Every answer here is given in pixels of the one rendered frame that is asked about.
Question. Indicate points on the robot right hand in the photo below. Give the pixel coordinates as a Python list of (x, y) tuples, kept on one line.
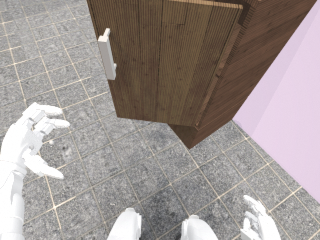
[(263, 225)]

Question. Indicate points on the robot left thigh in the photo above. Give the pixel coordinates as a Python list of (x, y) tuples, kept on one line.
[(126, 227)]

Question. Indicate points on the robot right thigh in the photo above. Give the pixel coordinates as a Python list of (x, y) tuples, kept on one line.
[(196, 229)]

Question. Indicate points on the robot left hand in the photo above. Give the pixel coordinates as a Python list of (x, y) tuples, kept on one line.
[(19, 137)]

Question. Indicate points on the left robot forearm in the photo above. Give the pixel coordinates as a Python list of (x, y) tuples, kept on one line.
[(12, 205)]

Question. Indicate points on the robot thigh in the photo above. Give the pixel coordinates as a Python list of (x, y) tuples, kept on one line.
[(126, 227), (196, 229)]

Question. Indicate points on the handle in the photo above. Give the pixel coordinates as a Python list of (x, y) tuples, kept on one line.
[(106, 54)]

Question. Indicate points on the cupboard door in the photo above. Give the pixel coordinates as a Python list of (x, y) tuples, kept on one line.
[(167, 53)]

